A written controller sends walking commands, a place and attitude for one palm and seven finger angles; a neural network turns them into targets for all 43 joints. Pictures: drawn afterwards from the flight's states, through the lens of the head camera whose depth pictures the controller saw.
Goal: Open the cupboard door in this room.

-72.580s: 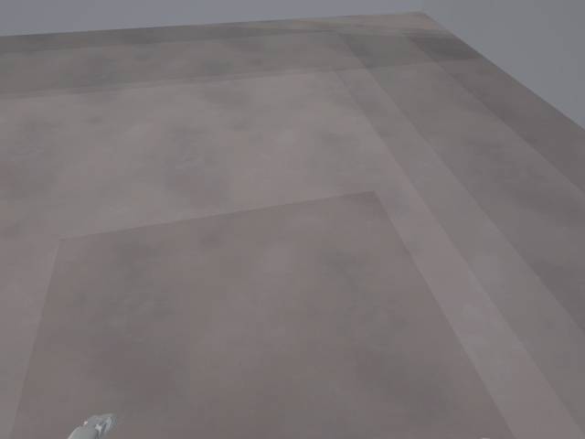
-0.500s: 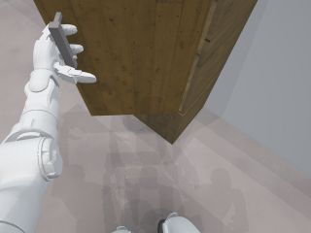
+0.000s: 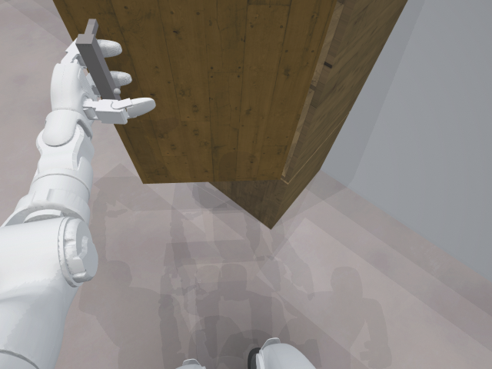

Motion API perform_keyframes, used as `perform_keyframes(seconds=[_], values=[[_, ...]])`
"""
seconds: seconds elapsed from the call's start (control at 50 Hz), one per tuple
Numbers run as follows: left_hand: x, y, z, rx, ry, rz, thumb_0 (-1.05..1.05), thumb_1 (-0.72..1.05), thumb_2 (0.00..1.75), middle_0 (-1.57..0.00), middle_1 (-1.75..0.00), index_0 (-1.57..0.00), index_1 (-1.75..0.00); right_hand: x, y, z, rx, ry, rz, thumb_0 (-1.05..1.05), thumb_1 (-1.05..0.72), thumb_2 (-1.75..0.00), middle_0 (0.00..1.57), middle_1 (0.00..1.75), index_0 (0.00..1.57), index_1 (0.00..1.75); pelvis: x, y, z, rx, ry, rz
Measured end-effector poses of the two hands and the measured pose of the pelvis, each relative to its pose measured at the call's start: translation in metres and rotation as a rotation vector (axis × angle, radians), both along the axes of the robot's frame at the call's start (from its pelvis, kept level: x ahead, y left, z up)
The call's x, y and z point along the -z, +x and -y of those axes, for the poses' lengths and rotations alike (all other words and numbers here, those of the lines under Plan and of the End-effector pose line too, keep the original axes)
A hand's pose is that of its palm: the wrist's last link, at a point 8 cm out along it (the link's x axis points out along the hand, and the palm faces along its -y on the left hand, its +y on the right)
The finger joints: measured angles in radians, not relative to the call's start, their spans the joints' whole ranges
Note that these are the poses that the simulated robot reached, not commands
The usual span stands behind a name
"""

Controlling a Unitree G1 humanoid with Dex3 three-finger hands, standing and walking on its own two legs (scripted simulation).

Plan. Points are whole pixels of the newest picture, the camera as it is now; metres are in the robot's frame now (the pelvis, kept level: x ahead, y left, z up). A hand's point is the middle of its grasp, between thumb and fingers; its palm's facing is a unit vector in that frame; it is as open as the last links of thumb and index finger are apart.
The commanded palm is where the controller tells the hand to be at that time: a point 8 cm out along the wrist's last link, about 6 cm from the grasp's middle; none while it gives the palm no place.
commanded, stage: close the thumb around the handle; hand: left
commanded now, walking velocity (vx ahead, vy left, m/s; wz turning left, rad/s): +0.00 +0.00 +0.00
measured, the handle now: (103, 67) +0.58 +0.17 +0.12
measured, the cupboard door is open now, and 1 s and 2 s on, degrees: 43 54 88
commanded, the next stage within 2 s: pull the door open along its arc in 0.40 s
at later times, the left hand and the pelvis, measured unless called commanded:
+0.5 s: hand (115, 90) +0.53 +0.15 +0.11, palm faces -0.04 -1.00 +0.02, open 5.6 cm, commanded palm +0.51 +0.20 +0.11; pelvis -0.01 +0.01 +0.00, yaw -1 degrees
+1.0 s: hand (118, 131) +0.45 +0.14 +0.11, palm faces -0.09 -1.00 +0.01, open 5.8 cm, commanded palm +0.39 +0.20 +0.11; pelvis +0.01 +0.01 +0.01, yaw -3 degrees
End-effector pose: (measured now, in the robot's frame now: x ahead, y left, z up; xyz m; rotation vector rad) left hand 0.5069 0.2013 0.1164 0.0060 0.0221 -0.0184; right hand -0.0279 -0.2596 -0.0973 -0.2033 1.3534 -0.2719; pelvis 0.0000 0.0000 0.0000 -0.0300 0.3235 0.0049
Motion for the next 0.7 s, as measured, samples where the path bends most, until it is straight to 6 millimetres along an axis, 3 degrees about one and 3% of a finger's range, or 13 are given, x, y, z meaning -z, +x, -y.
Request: perform_keyframes(seconds=[0.3, 0.7], values=[[0.002, 0.001, -0.007, -0.001, -0.018, -0.009, 0.01, 0.67, 0.8, -0.39, -1.33, -0.38, -1.33, -0.001, -0.009, -0.005, 0.006, -0.006, -0.012, 0.0, -0.91, -0.9, 0.2, 0.3, 0.2, 0.3, 0.001, -0.004, -0.005, 0.003, -0.004, -0.002], [0.003, 0.0, -0.002, 0.013, -0.019, 0.011, 0.0, 0.75, 0.82, -0.36, -1.35, -0.39, -1.35, -0.001, -0.015, -0.015, 0.016, 0.001, -0.019, 0.0, -0.91, -0.9, 0.2, 0.3, 0.2, 0.3, 0.002, -0.003, -0.013, 0.014, -0.007, -0.011]])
